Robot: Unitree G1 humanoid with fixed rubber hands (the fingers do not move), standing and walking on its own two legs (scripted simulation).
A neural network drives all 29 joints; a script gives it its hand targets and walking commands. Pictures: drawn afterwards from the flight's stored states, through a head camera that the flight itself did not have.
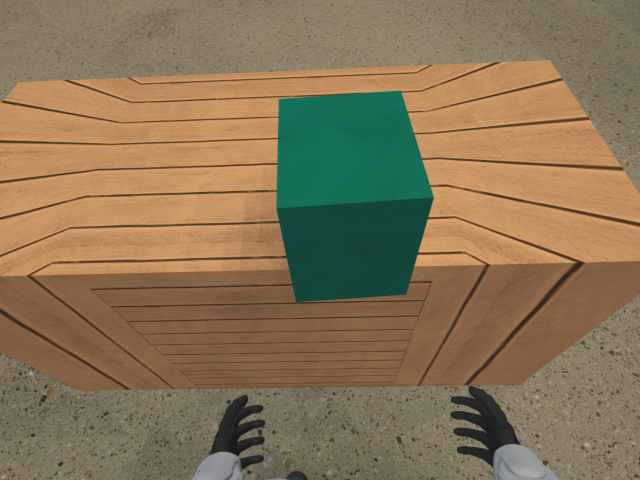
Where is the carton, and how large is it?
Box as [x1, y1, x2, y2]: [276, 91, 433, 301]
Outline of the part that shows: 400,91 279,99 276,208 296,301 406,293 433,196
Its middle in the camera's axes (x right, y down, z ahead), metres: +0.04 -0.05 +0.57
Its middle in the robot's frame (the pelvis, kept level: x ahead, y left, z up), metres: +0.47 +0.00 +0.04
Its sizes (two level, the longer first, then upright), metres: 0.203 0.172 0.224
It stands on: a pedestal, 0.70 m high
